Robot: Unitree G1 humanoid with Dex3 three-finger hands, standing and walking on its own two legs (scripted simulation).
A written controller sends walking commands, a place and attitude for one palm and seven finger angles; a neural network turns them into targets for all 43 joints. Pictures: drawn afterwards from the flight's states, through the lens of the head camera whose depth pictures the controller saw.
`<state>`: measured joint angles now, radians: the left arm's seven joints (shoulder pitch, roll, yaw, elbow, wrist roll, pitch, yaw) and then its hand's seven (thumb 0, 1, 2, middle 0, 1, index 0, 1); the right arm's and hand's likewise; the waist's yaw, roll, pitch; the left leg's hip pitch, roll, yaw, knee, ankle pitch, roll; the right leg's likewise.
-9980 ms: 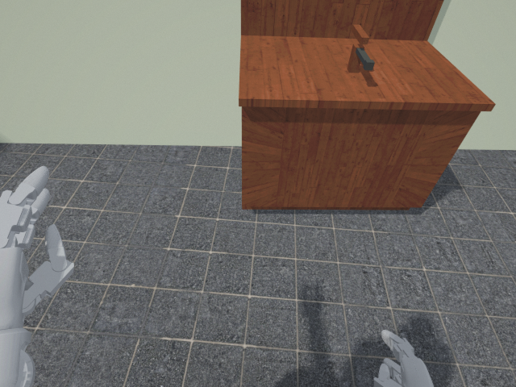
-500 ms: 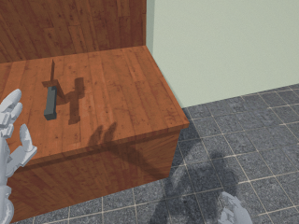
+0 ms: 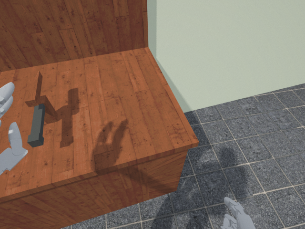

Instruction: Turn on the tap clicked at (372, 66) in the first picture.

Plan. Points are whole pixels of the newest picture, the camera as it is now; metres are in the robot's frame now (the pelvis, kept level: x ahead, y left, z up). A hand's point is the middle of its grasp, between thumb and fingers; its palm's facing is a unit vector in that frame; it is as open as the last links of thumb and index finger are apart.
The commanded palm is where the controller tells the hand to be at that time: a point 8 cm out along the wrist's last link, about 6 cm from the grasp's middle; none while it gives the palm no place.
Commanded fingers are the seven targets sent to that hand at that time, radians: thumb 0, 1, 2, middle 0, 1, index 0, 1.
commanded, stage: come to a stop and stand still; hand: left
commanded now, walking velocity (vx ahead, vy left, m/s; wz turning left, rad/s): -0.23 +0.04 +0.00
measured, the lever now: (35, 140) +0.33 +0.35 +0.04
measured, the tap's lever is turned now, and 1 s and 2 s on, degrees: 0 0 0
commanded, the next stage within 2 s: look again from close up in 0.86 s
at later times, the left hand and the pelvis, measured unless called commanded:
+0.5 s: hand (26, 129) +0.26 +0.26 +0.19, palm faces +0.40 -0.85 -0.35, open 7.4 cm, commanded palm +0.20 +0.30 +0.19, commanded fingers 0.00 0.90 0.90 -0.20 -0.30 -0.20 -0.30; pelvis +0.04 +0.02 +0.02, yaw +0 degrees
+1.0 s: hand (22, 128) +0.27 +0.27 +0.18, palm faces +0.34 -0.85 -0.41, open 7.4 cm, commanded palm +0.20 +0.30 +0.19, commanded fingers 0.00 0.90 0.90 -0.20 -0.30 -0.20 -0.30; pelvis +0.04 +0.02 +0.01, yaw +0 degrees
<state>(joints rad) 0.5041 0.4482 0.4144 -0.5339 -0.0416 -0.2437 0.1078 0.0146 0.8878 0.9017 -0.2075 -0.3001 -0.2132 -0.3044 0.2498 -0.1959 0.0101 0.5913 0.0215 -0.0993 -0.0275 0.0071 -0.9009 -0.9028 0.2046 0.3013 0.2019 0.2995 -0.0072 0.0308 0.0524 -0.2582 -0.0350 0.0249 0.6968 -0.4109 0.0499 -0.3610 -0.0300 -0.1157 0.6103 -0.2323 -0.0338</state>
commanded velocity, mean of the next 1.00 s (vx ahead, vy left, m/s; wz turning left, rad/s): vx -0.05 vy -0.01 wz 0.00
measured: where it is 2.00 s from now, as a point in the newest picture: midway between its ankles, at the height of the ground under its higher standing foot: outside the picture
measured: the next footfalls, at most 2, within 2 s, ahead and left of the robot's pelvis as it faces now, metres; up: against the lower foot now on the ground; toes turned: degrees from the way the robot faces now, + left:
left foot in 0.18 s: +0.09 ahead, +0.14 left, +0.00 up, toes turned +1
